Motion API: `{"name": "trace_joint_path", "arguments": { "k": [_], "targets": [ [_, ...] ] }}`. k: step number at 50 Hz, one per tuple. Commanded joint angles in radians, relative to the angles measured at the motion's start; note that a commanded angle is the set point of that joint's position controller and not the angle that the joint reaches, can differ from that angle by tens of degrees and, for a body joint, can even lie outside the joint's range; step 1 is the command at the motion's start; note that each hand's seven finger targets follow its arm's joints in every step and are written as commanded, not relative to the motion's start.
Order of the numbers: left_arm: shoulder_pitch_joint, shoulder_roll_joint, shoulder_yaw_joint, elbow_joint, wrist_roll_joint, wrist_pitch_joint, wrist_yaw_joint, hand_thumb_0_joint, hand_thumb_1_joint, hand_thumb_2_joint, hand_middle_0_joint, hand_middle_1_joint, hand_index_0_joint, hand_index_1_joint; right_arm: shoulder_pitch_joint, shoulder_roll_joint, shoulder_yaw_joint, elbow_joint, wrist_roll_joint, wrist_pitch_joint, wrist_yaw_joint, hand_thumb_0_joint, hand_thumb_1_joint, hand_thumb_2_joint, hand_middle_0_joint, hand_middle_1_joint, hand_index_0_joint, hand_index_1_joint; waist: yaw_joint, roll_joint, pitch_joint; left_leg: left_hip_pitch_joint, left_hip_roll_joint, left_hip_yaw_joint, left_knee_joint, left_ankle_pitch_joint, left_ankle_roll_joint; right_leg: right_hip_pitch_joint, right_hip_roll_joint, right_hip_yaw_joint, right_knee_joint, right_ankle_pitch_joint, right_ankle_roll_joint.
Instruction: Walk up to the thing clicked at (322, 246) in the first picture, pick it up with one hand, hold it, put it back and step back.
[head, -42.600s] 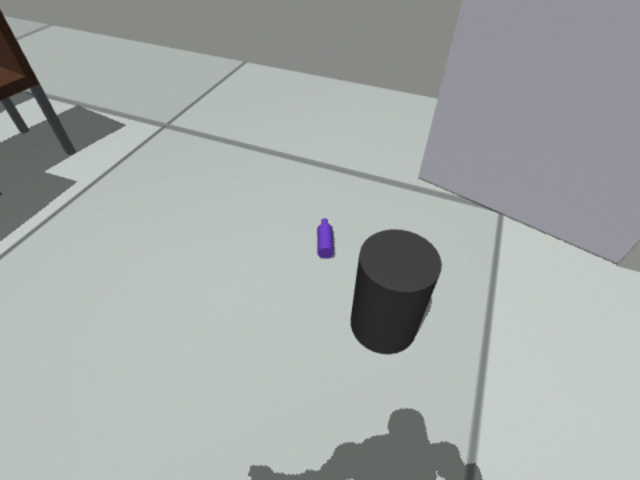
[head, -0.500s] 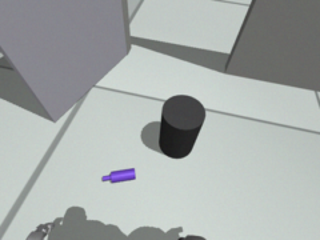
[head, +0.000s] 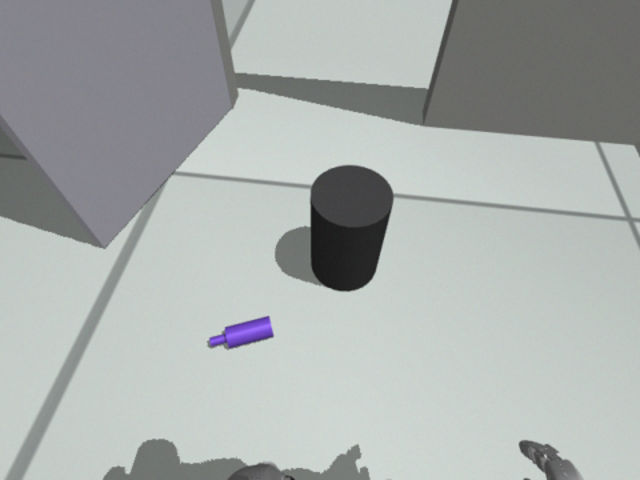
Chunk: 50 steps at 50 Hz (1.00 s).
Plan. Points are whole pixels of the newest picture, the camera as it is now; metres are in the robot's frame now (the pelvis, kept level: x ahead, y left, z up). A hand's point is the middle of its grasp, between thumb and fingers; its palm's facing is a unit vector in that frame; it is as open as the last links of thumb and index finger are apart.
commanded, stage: step back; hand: left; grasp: from above
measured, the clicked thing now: (241, 334) +0.58 +0.25 -0.72
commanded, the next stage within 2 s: none
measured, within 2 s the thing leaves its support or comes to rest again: neither
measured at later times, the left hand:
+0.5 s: hand out of the picture -0.03 +0.26 -0.14, palm faces +0.06 -0.94 -0.33, open 7.4 cm
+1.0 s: hand out of the picture -0.19 +0.20 -0.12, palm faces +0.03 -0.90 -0.42, open 7.4 cm
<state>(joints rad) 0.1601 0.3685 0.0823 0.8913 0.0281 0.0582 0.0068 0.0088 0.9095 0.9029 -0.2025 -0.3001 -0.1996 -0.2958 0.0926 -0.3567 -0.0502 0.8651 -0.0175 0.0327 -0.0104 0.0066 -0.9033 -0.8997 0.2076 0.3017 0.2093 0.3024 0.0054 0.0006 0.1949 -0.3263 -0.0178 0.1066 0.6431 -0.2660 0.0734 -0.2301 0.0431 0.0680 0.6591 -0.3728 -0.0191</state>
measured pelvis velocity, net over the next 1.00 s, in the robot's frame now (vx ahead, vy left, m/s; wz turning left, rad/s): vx -0.29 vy -0.07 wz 0.04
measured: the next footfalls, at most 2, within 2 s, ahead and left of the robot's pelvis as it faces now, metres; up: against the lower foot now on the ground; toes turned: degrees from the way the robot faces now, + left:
left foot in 0.36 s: -0.11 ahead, +0.12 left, +0.00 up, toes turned +2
right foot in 0.74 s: -0.20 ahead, -0.18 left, +0.00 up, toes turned +4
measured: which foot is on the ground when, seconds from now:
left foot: down 0.00-0.04, up 0.06-0.34, down 0.36-0.78, up 0.80-1.00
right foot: down 0.00-0.38, up 0.40-0.72, down 0.74-1.00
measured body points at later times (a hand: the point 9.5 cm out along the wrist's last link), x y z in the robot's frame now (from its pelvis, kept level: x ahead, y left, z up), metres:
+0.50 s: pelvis -0.14 +0.00 +0.01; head -0.09 +0.03 +0.46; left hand -0.03 +0.31 -0.12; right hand -0.04 -0.31 -0.09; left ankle -0.15 +0.12 -0.72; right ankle -0.11 -0.14 -0.65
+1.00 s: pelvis -0.29 -0.07 +0.01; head -0.23 -0.09 +0.45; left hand -0.19 +0.25 -0.09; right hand -0.17 -0.39 -0.12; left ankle -0.33 +0.06 -0.66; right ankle -0.24 -0.18 -0.72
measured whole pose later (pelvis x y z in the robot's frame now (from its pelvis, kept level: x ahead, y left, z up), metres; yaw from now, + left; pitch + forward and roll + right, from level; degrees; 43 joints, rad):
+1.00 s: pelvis -0.29 -0.07 +0.01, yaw +2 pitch -1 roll +2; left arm 0.18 0.35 0.08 0.78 0.05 0.06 0.00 0.01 0.90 0.90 -0.21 -0.30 -0.20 -0.30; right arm 0.18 -0.41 -0.05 0.84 0.00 0.04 -0.04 0.01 -0.91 -0.90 0.20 0.30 0.21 0.30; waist 0.02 0.02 0.14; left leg -0.40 -0.09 -0.10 1.07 -0.52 -0.01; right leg -0.35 0.00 0.03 0.64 -0.27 -0.02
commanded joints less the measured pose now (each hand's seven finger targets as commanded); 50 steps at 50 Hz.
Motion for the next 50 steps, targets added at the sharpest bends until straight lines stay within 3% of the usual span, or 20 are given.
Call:
{"name": "trace_joint_path", "arguments": {
  "k": [1, 2, 3, 4, 7, 14, 17, 18, 19, 20, 21, 24, 31, 34, 37, 38, 39, 40, 44, 50],
  "targets": [
    [0.103, 0.241, 0.066, -0.072, 0.014, -0.037, 0.004, 0.000, 0.900, 0.900, -0.200, -0.300, -0.200, -0.300, -0.026, -0.230, -0.062, -0.085, 0.018, -0.017, -0.015, 0.000, -0.900, -0.900, 0.200, 0.300, 0.200, 0.300, 0.017, -0.120, -0.231, -0.054, 0.117, -0.231, 0.004, 0.043, -0.013, 0.096, -0.182, 0.236, -0.228, 0.279, -0.136],
    [0.045, 0.298, 0.073, -0.096, 0.005, -0.038, 0.001, 0.000, 0.900, 0.900, -0.200, -0.300, -0.200, -0.300, -0.051, -0.192, -0.056, -0.084, 0.019, -0.013, -0.016, 0.000, -0.900, -0.900, 0.200, 0.300, 0.200, 0.300, 0.026, -0.261, -0.159, -0.060, -0.055, -0.121, 0.197, -0.194, -0.072, -0.053, -0.340, 0.411, -0.346, 0.279, -0.255],
    [-0.022, 0.322, 0.075, -0.140, 0.015, -0.044, 0.004, 0.000, 0.900, 0.900, -0.200, -0.300, -0.200, -0.300, -0.026, -0.206, -0.064, -0.072, 0.011, -0.005, -0.020, 0.000, -0.900, -0.900, 0.200, 0.300, 0.200, 0.300, 0.029, -0.290, -0.117, -0.023, -0.081, -0.185, 0.431, -0.355, -0.089, -0.191, -0.432, 0.506, -0.386, 0.285, -0.327],
    [-0.046, 0.290, 0.072, -0.159, 0.013, -0.047, 0.009, 0.000, 0.900, 0.900, -0.200, -0.300, -0.200, -0.300, 0.029, -0.226, -0.068, -0.054, 0.012, -0.004, -0.015, 0.000, -0.900, -0.900, 0.200, 0.300, 0.200, 0.300, 0.002, -0.229, -0.097, -0.005, -0.066, -0.240, 0.507, -0.337, -0.087, -0.228, -0.423, 0.491, -0.372, 0.336, -0.318],
    [-0.101, 0.221, 0.059, -0.183, 0.006, -0.045, 0.020, 0.000, 0.900, 0.900, -0.200, -0.300, -0.200, -0.300, 0.087, -0.207, -0.052, -0.021, 0.021, -0.009, -0.014, 0.000, -0.900, -0.900, 0.200, 0.300, 0.200, 0.300, -0.024, -0.111, -0.129, -0.066, -0.122, -0.255, 0.552, -0.241, -0.081, -0.112, -0.262, 0.210, -0.296, 0.468, -0.215],
    [0.022, 0.213, 0.060, -0.203, 0.015, -0.023, 0.020, 0.000, 0.900, 0.900, -0.200, -0.300, -0.200, -0.300, 0.105, -0.188, -0.035, -0.069, 0.014, -0.033, -0.028, 0.000, -0.900, -0.900, 0.200, 0.300, 0.200, 0.300, 0.033, -0.186, -0.300, -0.105, 0.001, -0.165, 0.010, -0.251, -0.087, 0.322, -0.248, 0.171, -0.132, 0.658, -0.185],
    [-0.020, 0.228, 0.048, -0.220, -0.007, 0.003, 0.006, 0.000, 0.900, 0.900, -0.200, -0.300, -0.200, -0.300, 0.179, -0.193, -0.057, -0.034, -0.008, -0.042, -0.029, 0.000, -0.900, -0.900, 0.200, 0.300, 0.200, 0.300, -0.014, -0.148, -0.285, 0.126, -0.003, -0.123, -0.318, 0.138, -0.071, 0.135, -0.181, 0.113, -0.027, 0.513, -0.098],
    [0.004, 0.192, 0.043, -0.231, -0.011, 0.009, 0.002, 0.000, 0.900, 0.900, -0.200, -0.300, -0.200, -0.300, 0.163, -0.243, -0.072, -0.044, -0.023, -0.043, -0.028, 0.000, -0.900, -0.900, 0.200, 0.300, 0.200, 0.300, -0.003, -0.035, -0.284, 0.218, 0.111, -0.288, -0.312, 0.175, -0.038, -0.036, -0.116, 0.087, 0.026, 0.312, -0.051],
    [0.013, 0.158, 0.039, -0.236, -0.012, 0.007, 0.003, 0.000, 0.900, 0.900, -0.200, -0.300, -0.200, -0.300, 0.123, -0.357, -0.097, -0.059, -0.035, -0.040, -0.024, 0.000, -0.900, -0.900, 0.200, 0.300, 0.200, 0.300, 0.002, 0.216, -0.248, 0.291, 0.339, -0.581, -0.338, 0.306, 0.056, -0.305, 0.051, 0.008, 0.206, -0.101, -0.005],
    [-0.049, 0.205, 0.062, -0.242, 0.006, 0.006, 0.018, 0.000, 0.900, 0.900, -0.200, -0.300, -0.200, -0.300, 0.099, -0.401, -0.105, -0.081, -0.020, -0.039, -0.020, 0.000, -0.900, -0.900, 0.200, 0.300, 0.200, 0.300, -0.048, 0.197, -0.210, 0.087, 0.460, -0.613, -0.319, 0.359, 0.204, -0.236, 0.056, 0.087, 0.388, -0.273, 0.019],
    [-0.089, 0.225, 0.066, -0.241, 0.011, 0.005, 0.021, 0.000, 0.900, 0.900, -0.200, -0.300, -0.200, -0.300, 0.049, -0.399, -0.106, -0.094, -0.017, -0.049, -0.028, 0.000, -0.900, -0.900, 0.200, 0.300, 0.200, 0.300, -0.047, 0.223, -0.169, -0.021, 0.499, -0.660, -0.344, 0.357, 0.243, -0.194, 0.019, 0.148, 0.529, -0.255, 0.016],
    [0.023, 0.203, 0.072, -0.183, -0.016, 0.007, 0.006, 0.000, 0.900, 0.900, -0.200, -0.300, -0.200, -0.300, -0.037, -0.273, -0.065, -0.106, -0.025, -0.052, -0.033, 0.000, -0.900, -0.900, 0.200, 0.300, 0.200, 0.300, 0.050, 0.115, -0.164, 0.099, 0.249, -0.293, -0.238, 0.505, 0.116, -0.272, 0.083, 0.158, 0.637, -0.095, 0.003],
    [-0.004, 0.186, 0.065, -0.198, 0.000, -0.012, 0.002, 0.000, 0.900, 0.900, -0.200, -0.300, -0.200, -0.300, 0.110, -0.276, -0.079, -0.108, -0.010, -0.048, -0.037, 0.000, -0.900, -0.900, 0.200, 0.300, 0.200, 0.300, -0.039, 0.156, -0.228, 0.339, 0.287, -0.319, -0.141, 0.534, 0.185, -0.288, 0.016, 0.080, 0.320, -0.158, 0.062],
    [0.033, 0.184, 0.062, -0.162, -0.002, -0.023, -0.003, 0.000, 0.900, 0.900, -0.200, -0.300, -0.200, -0.300, 0.076, -0.300, -0.082, -0.128, -0.016, -0.033, -0.031, 0.000, -0.900, -0.900, 0.200, 0.300, 0.200, 0.300, -0.028, 0.208, -0.272, 0.257, 0.258, -0.288, -0.083, 0.506, 0.145, -0.118, -0.029, -0.008, 0.007, -0.102, 0.037],
    [0.161, 0.197, 0.067, -0.086, 0.009, -0.035, -0.004, 0.000, 0.900, 0.900, -0.200, -0.300, -0.200, -0.300, 0.008, -0.272, -0.065, -0.149, 0.006, -0.011, -0.026, 0.000, -0.900, -0.900, 0.200, 0.300, 0.200, 0.300, 0.032, 0.150, -0.297, 0.052, 0.180, -0.240, 0.026, 0.299, 0.046, 0.120, -0.026, -0.017, -0.277, 0.213, -0.002],
    [0.149, 0.277, 0.086, -0.099, 0.020, -0.040, -0.005, 0.000, 0.900, 0.900, -0.200, -0.300, -0.200, -0.300, 0.023, -0.227, -0.054, -0.159, 0.014, -0.008, -0.025, 0.000, -0.900, -0.900, 0.200, 0.300, 0.200, 0.300, 0.021, -0.048, -0.277, -0.130, 0.063, -0.218, 0.155, 0.062, -0.018, 0.165, -0.164, 0.226, -0.262, 0.293, -0.043],
    [0.065, 0.356, 0.102, -0.142, 0.014, -0.036, -0.009, 0.000, 0.900, 0.900, -0.200, -0.300, -0.200, -0.300, 0.023, -0.189, -0.044, -0.172, 0.018, -0.008, -0.037, 0.000, -0.900, -0.900, 0.200, 0.300, 0.200, 0.300, 0.025, -0.254, -0.238, -0.222, -0.090, -0.158, 0.328, -0.325, -0.068, 0.048, -0.340, 0.387, -0.301, 0.315, -0.181],
    [0.023, 0.407, 0.108, -0.171, 0.021, -0.035, -0.003, 0.000, 0.900, 0.900, -0.200, -0.300, -0.200, -0.300, -0.004, -0.234, -0.069, -0.163, 0.013, -0.005, -0.053, 0.000, -0.900, -0.900, 0.200, 0.300, 0.200, 0.300, 0.064, -0.313, -0.197, -0.139, -0.053, -0.236, 0.521, -0.409, -0.078, -0.168, -0.453, 0.514, -0.339, 0.319, -0.291],
    [-0.080, 0.252, 0.075, -0.194, 0.015, -0.035, 0.012, 0.000, 0.900, 0.900, -0.200, -0.300, -0.200, -0.300, 0.100, -0.218, -0.048, -0.090, 0.029, -0.014, -0.039, 0.000, -0.900, -0.900, 0.200, 0.300, 0.200, 0.300, -0.021, -0.166, -0.183, -0.171, -0.099, -0.251, 0.590, -0.227, -0.076, -0.044, -0.224, 0.132, -0.180, 0.553, -0.171],
    [0.036, 0.228, 0.067, -0.205, 0.020, -0.025, 0.031, 0.000, 0.900, 0.900, -0.200, -0.300, -0.200, -0.300, 0.081, -0.189, -0.036, -0.113, 0.005, -0.034, -0.039, 0.000, -0.900, -0.900, 0.200, 0.300, 0.200, 0.300, 0.053, -0.205, -0.239, -0.183, -0.026, -0.170, 0.196, -0.286, -0.089, 0.229, -0.275, 0.171, -0.111, 0.687, -0.206]
  ]
}}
